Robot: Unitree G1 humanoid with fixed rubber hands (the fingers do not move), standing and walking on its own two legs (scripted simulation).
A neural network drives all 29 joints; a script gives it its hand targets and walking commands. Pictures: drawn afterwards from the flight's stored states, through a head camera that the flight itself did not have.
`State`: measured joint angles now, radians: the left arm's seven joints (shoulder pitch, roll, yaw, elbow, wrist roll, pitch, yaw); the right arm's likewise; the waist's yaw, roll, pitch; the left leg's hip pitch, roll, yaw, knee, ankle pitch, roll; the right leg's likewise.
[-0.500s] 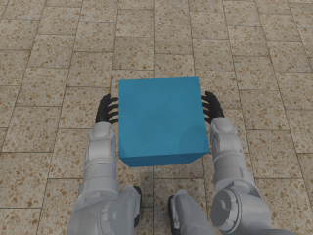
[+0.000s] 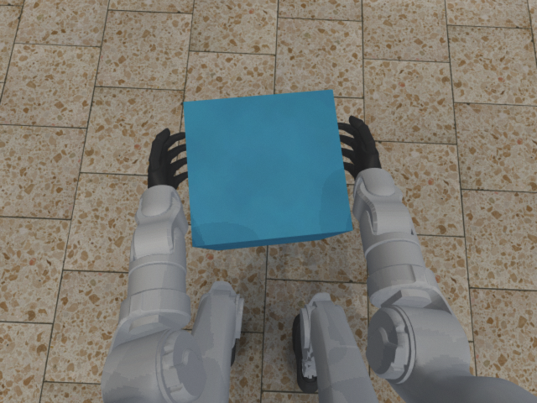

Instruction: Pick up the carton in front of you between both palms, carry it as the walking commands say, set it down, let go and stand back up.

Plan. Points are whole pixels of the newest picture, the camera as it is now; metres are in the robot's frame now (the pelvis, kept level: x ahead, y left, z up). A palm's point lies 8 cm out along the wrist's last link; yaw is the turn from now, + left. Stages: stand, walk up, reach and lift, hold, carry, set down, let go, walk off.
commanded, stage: set down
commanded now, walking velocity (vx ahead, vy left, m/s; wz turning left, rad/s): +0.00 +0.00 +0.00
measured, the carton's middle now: (265, 184) +0.44 +0.03 -0.16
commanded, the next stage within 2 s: none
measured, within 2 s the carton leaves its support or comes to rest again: rests again in 1.94 s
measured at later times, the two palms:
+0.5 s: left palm (184, 194) +0.43 +0.19 -0.24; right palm (333, 172) +0.49 -0.10 -0.24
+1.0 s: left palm (188, 190) +0.47 +0.21 -0.35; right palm (313, 174) +0.53 -0.08 -0.38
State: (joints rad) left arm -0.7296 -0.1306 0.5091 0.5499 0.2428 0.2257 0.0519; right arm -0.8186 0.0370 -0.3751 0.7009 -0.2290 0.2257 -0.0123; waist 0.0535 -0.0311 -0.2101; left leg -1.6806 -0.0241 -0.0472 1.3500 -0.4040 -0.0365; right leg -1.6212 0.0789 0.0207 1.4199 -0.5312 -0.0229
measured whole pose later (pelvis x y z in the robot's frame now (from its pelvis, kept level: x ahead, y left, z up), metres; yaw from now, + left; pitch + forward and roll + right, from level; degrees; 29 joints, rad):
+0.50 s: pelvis -0.04 +0.01 -0.13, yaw -1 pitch +46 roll +0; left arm -1.06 -0.06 0.57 0.59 0.19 0.28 0.11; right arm -1.23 -0.14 -0.29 0.88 -0.16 0.27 -0.03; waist 0.07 -0.02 -0.03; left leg -2.14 -0.03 -0.03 1.78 -0.44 -0.04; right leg -2.08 0.09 0.02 1.87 -0.59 0.00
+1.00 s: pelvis -0.04 +0.00 -0.21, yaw +2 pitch +44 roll +3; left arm -1.30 0.09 0.51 0.79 0.03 0.24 0.13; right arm -1.46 -0.28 -0.10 1.03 -0.07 0.24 -0.08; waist 0.14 0.02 0.19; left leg -2.32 -0.05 -0.02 2.05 -0.50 -0.07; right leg -2.26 0.09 0.01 2.17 -0.67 -0.02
